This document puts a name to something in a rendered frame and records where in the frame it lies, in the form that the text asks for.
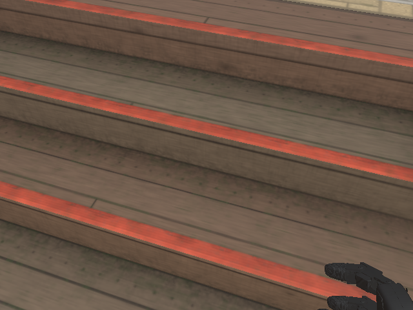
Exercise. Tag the right robot hand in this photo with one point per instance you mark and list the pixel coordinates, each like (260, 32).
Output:
(389, 295)

